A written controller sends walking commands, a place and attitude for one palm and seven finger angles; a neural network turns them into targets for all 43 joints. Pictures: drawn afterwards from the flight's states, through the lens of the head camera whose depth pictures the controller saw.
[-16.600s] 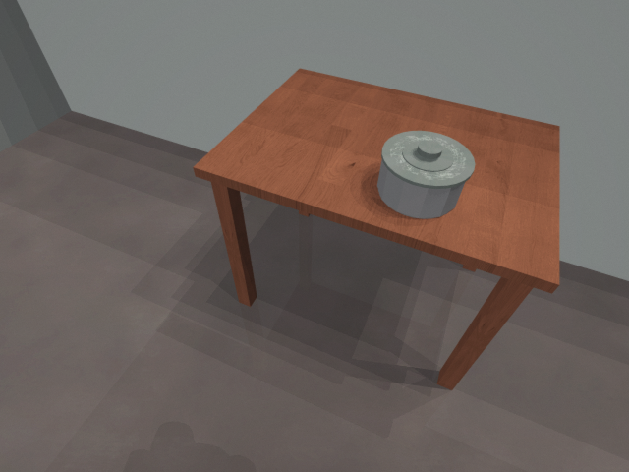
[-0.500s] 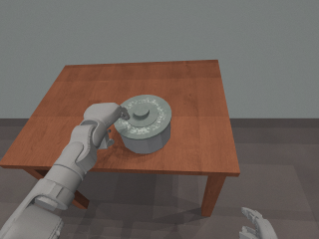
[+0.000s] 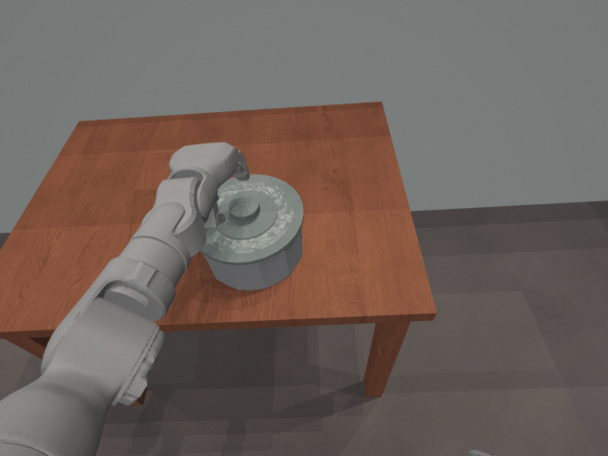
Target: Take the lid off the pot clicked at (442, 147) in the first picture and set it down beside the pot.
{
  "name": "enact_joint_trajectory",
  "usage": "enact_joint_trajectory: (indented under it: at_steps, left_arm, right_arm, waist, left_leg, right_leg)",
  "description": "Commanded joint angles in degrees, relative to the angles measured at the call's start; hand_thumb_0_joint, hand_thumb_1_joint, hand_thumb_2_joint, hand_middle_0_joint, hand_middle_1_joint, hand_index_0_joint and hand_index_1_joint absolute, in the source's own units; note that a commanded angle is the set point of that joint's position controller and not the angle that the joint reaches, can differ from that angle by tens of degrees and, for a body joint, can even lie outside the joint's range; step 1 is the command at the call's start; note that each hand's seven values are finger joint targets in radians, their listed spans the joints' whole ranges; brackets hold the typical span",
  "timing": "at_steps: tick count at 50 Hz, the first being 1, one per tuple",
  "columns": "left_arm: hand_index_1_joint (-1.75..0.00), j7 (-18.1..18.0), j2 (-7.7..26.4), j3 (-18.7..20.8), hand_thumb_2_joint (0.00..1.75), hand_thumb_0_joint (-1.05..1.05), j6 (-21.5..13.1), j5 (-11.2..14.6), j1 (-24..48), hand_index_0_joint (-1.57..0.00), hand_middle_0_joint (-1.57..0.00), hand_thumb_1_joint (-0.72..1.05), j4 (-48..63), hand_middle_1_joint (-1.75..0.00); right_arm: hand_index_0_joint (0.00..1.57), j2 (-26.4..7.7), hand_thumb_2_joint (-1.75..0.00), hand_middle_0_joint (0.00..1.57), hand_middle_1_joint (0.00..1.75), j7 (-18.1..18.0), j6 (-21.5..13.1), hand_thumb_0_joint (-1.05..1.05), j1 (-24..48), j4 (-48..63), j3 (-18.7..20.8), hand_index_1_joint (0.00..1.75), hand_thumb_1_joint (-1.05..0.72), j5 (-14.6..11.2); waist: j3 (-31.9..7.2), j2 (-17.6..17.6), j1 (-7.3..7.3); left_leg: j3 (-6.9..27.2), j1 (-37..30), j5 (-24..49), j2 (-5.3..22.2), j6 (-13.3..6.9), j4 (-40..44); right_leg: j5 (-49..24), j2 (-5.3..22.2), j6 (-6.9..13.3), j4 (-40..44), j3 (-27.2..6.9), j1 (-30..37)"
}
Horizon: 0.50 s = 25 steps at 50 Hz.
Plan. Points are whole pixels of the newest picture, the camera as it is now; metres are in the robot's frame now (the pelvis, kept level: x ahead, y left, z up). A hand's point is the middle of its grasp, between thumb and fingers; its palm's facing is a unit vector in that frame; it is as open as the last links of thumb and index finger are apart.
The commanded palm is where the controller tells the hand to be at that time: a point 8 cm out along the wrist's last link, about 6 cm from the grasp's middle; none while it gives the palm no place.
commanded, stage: move the open hand above the knob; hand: left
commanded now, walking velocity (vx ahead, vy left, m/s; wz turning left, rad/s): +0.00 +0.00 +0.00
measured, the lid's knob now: (244, 207) +0.51 +0.09 +0.00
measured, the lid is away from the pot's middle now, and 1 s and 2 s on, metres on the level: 0.00 0.00 0.00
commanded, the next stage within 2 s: lower the open fingers around the knob in 0.84 s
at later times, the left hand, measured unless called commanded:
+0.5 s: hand (232, 194) +0.47 +0.09 +0.08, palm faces -0.33 -0.04 -0.94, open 10.1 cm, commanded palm +0.47 +0.10 +0.14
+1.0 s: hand (231, 192) +0.48 +0.10 +0.07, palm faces -0.36 -0.04 -0.93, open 10.1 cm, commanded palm +0.48 +0.10 +0.13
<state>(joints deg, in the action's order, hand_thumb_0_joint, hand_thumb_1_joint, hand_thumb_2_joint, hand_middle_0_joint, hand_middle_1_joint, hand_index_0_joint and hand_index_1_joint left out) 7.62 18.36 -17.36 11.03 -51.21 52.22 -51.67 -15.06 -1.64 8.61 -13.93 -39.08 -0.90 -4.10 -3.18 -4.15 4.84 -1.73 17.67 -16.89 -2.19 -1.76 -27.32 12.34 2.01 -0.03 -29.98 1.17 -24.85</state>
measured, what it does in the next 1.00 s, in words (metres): stands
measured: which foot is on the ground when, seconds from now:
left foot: down 0.00-1.00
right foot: down 0.00-1.00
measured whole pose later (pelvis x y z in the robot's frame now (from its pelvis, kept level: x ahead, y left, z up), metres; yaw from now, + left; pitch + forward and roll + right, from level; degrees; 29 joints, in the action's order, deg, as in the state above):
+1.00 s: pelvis +0.01 +0.00 +0.00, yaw +0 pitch +11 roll +1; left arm 7.8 15.4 -17.9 14.8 -51.2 59.5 -60.9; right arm -15.0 -2.0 6.5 -14.4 -40.4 -0.8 -3.4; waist -4.0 -3.6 6.2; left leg -2.1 21.0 -17.4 -1.9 -2.0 -27.5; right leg 12.3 1.7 -0.3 -29.4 0.8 -28.0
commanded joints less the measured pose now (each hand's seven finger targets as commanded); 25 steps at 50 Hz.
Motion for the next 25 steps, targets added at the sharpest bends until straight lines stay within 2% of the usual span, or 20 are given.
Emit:
enact_joint_trajectory:
  at_steps: [1, 2, 3, 4, 5, 6, 7, 8, 9, 10, 11, 13, 14, 15, 19, 21, 22, 23, 24, 25]
  left_arm:
    - [-0.08, -1.5, 2.6, -1.7, 1.31, 0.00, 2.2, -0.9, 26.5, -0.82, -0.82, -0.25, 8.0, -0.08]
    - [-0.08, -1.2, 3.8, -0.6, 1.31, 0.00, 2.1, -0.4, 28.0, -0.82, -0.82, -0.25, 9.5, -0.08]
    - [-0.08, -0.9, 5.9, 0.7, 1.31, 0.00, 1.5, 0.0, 31.0, -0.82, -0.82, -0.25, 12.3, -0.08]
    - [-0.08, -0.9, 8.7, 2.7, 1.31, 0.00, 1.0, 0.2, 33.7, -0.82, -0.82, -0.25, 13.4, -0.08]
    - [-0.08, -0.9, 9.6, 3.1, 1.31, 0.00, 0.5, 0.4, 36.3, -0.82, -0.82, -0.25, 12.6, -0.08]
    - [-0.08, -1.5, 12.6, 5.2, 1.31, 0.00, 0.2, -0.1, 38.3, -0.82, -0.82, -0.25, 11.4, -0.08]
    - [-0.08, -2.2, 12.4, 4.6, 1.31, 0.00, 0.0, -0.5, 40.5, -0.82, -0.82, -0.25, 11.2, -0.08]
    - [-0.08, -3.1, 14.9, 7.3, 1.31, 0.00, 0.2, -1.3, 37.8, -0.82, -0.82, -0.25, 8.3, -0.08]
    - [-0.08, -3.7, 13.5, 6.6, 1.31, 0.00, 0.7, -1.9, 35.4, -0.82, -0.82, -0.25, 6.1, -0.08]
    - [-0.08, -4.2, 12.7, 6.6, 1.31, 0.00, 0.9, -2.0, 34.4, -0.82, -0.82, -0.25, 5.9, -0.08]
    - [-0.08, -4.4, 9.6, 4.8, 1.31, 0.00, 1.8, -2.2, 30.8, -0.82, -0.82, -0.25, 1.9, -0.08]
    - [-0.08, -4.3, 5.8, 2.2, 1.31, 0.00, 3.8, -2.1, 27.8, -0.82, -0.82, -0.25, -1.7, -0.08]
    - [-0.08, -4.1, 5.8, 2.4, 1.31, 0.00, 4.4, -2.0, 27.9, -0.82, -0.82, -0.25, -1.1, -0.08]
    - [-0.08, -3.6, 4.1, 1.4, 1.31, 0.00, 4.5, -1.5, 27.8, -0.82, -0.82, -0.25, 0.0, -0.08]
    - [-0.08, -1.9, 6.5, 1.7, 1.31, 0.00, 3.2, -0.5, 36.0, -0.82, -0.82, -0.25, 6.8, -0.08]
    - [-0.08, -2.0, 11.6, 5.0, 1.31, 0.00, 1.2, -0.9, 39.5, -0.82, -0.82, -0.25, 10.7, -0.08]
    - [-0.08, -2.3, 11.9, 5.1, 1.31, 0.00, 0.6, -1.2, 40.0, -0.82, -0.82, -0.25, 11.5, -0.08]
    - [-0.08, -2.5, 10.3, 3.9, 1.31, 0.00, 0.5, -1.4, 38.6, -0.82, -0.82, -0.25, 9.7, -0.08]
    - [-0.08, -3.0, 11.6, 5.2, 1.31, 0.00, 0.7, -2.1, 36.9, -0.82, -0.82, -0.25, 7.7, -0.08]
    - [-0.08, -3.1, 8.6, 3.3, 1.31, 0.00, 1.0, -2.1, 35.0, -0.82, -0.82, -0.25, 5.7, -0.08]
  right_arm:
    - [0.20, -6.8, -0.90, 0.20, 0.30, 1.0, -2.0, 0.00, 1.5, 7.1, 2.6, 0.30, -0.90, 0.5]
    - [0.20, -6.8, -0.90, 0.20, 0.30, 1.0, -2.0, 0.00, 1.3, 7.0, 3.0, 0.30, -0.90, 0.7]
    - [0.20, -6.8, -0.90, 0.20, 0.30, 0.8, -2.3, 0.00, 1.1, 7.0, 3.1, 0.30, -0.90, 0.9]
    - [0.20, -6.7, -0.90, 0.20, 0.30, 0.4, -2.5, 0.00, 0.5, 6.8, 3.0, 0.30, -0.90, 1.0]
    - [0.20, -6.7, -0.90, 0.20, 0.30, -0.1, -2.7, 0.00, 0.1, 6.5, 2.8, 0.30, -0.90, 1.1]
    - [0.20, -6.8, -0.90, 0.20, 0.30, -0.6, -3.1, 0.00, -1.4, 5.4, 2.7, 0.30, -0.90, 1.0]
    - [0.20, -6.6, -0.90, 0.20, 0.30, -1.1, -3.5, 0.00, -2.0, 4.7, 2.6, 0.30, -0.90, 0.8]
    - [0.20, -6.7, -0.90, 0.20, 0.30, -1.3, -3.7, 0.00, -2.7, 4.3, 2.7, 0.30, -0.90, 0.9]
    - [0.20, -6.7, -0.90, 0.20, 0.30, -1.4, -3.7, 0.00, -2.5, 4.1, 2.5, 0.30, -0.90, 0.8]
    - [0.20, -6.7, -0.90, 0.20, 0.30, -1.2, -3.8, 0.00, -2.5, 4.2, 2.4, 0.30, -0.90, 0.9]
    - [0.20, -6.6, -0.90, 0.20, 0.30, -0.8, -3.8, 0.00, -2.2, 4.1, 2.4, 0.30, -0.90, 1.0]
    - [0.20, -7.1, -0.90, 0.20, 0.30, 0.0, -3.5, 0.00, -1.7, 4.1, 2.4, 0.30, -0.90, 0.8]
    - [0.20, -7.2, -0.90, 0.20, 0.30, 0.3, -3.4, 0.00, -1.4, 4.4, 2.5, 0.30, -0.90, 0.8]
    - [0.20, -7.1, -0.90, 0.20, 0.30, 0.6, -3.4, 0.00, -0.7, 5.3, 2.6, 0.30, -0.90, 1.0]
    - [0.20, -6.8, -0.90, 0.20, 0.30, 0.0, -3.6, 0.00, -0.6, 5.7, 2.8, 0.30, -0.90, 1.1]
    - [0.20, -6.7, -0.90, 0.20, 0.30, -0.7, -4.2, 0.00, -1.4, 5.5, 2.8, 0.30, -0.90, 1.2]
    - [0.20, -6.3, -0.90, 0.20, 0.30, -1.1, -4.5, 0.00, -1.5, 5.5, 2.7, 0.30, -0.90, 1.2]
    - [0.20, -6.0, -0.90, 0.20, 0.30, -1.3, -4.6, 0.00, -1.9, 5.2, 2.6, 0.30, -0.90, 1.1]
    - [0.20, -6.3, -0.90, 0.20, 0.30, -1.4, -4.5, 0.00, -2.4, 4.4, 2.6, 0.30, -0.90, 1.0]
    - [0.20, -6.2, -0.90, 0.20, 0.30, -1.2, -4.4, 0.00, -2.3, 4.4, 2.5, 0.30, -0.90, 0.9]
  waist:
    - [-20.5, 4.7, 0.11]
    - [-23.1, 5.2, 0.36]
    - [-26.0, 3.6, 0.56]
    - [-27.7, 3.5, 0.70]
    - [-26.9, 4.2, 1.18]
    - [-27.0, 5.2, 1.47]
    - [-26.5, 6.0, 2.02]
    - [-25.8, 7.3, 1.22]
    - [-24.5, 7.4, 0.90]
    - [-24.9, 7.2, 0.41]
    - [-22.9, 8.4, 0.29]
    - [-20.0, 8.8, 0.39]
    - [-20.8, 8.8, 0.06]
    - [-22.2, 7.5, -0.13]
    - [-26.3, 6.0, 1.30]
    - [-29.2, 4.8, 1.19]
    - [-29.8, 4.7, 1.20]
    - [-28.4, 5.4, 1.47]
    - [-26.7, 6.3, 1.28]
    - [-24.6, 7.4, 1.39]
  left_leg:
    - [1.7, -2.0, 18.0, 0.2, -1.1, 2.4]
    - [1.9, -3.8, 19.5, 0.3, -1.3, 1.7]
    - [1.9, -5.5, 21.0, 0.3, -1.5, 1.4]
    - [2.2, -6.1, 21.7, 0.2, -1.7, 1.2]
    - [2.6, -5.0, 20.8, 0.1, -1.8, 1.1]
    - [2.5, -4.1, 19.1, 0.1, -1.9, 1.5]
    - [2.4, -3.8, 18.8, 0.2, -2.0, 1.9]
    - [2.3, -2.8, 18.7, 0.5, -1.9, 2.2]
    - [2.1, -2.0, 19.1, 0.5, -1.7, 2.6]
    - [2.3, -1.5, 20.3, 0.5, -1.5, 2.8]
    - [2.0, -0.7, 20.2, 0.6, -1.3, 2.9]
    - [1.4, 0.4, 18.9, 0.9, -1.0, 3.0]
    - [1.5, -0.1, 19.4, 1.0, -0.9, 3.0]
    - [1.5, -0.7, 21.3, 0.7, -1.0, 2.6]
    - [1.4, -3.8, 20.5, 0.4, -1.8, 1.9]
    - [2.0, -5.3, 22.1, 0.5, -2.1, 1.5]
    - [2.1, -5.8, 23.0, 0.5, -2.1, 1.6]
    - [2.1, -5.3, 23.1, 0.5, -2.1, 1.6]
    - [1.9, -4.6, 22.8, 0.8, -1.9, 1.9]
    - [1.9, -3.5, 23.0, 0.7, -1.8, 2.0]
  right_leg:
    - [-16.9, -1.1, 2.1, 0.7, 0.7, 12.3]
    - [-18.0, -1.1, 2.0, 0.6, 0.5, 12.9]
    - [-19.4, -1.0, 1.9, 0.5, 0.1, 13.8]
    - [-20.3, -1.0, 1.8, 0.4, -0.2, 14.8]
    - [-20.1, -1.1, 1.9, 0.7, -0.3, 14.4]
    - [-19.7, -1.1, 1.8, 0.9, -0.5, 15.4]
    - [-19.9, -1.2, 1.8, 1.0, -0.5, 15.1]
    - [-19.7, -1.2, 1.9, 0.9, -0.5, 15.6]
    - [-19.8, -1.3, 1.9, 0.9, -0.3, 15.0]
    - [-20.3, -1.3, 2.1, 0.7, -0.1, 15.5]
    - [-20.0, -1.4, 2.0, 0.7, 0.3, 14.7]
    - [-18.5, -1.5, 1.9, 0.9, 0.7, 12.5]
    - [-18.5, -1.4, 1.9, 0.6, 0.8, 12.5]
    - [-19.7, -1.3, 2.0, 0.5, 0.6, 13.2]
    - [-20.7, -1.1, 1.6, 1.0, -0.2, 14.3]
    - [-22.1, -1.0, 1.7, 0.9, -0.8, 15.8]
    - [-22.8, -1.0, 1.7, 0.9, -0.9, 16.3]
    - [-22.8, -1.1, 1.7, 1.0, -0.6, 15.8]
    - [-22.5, -1.2, 1.8, 1.1, -0.3, 15.1]
    - [-22.2, -1.4, 1.8, 1.4, -0.1, 14.1]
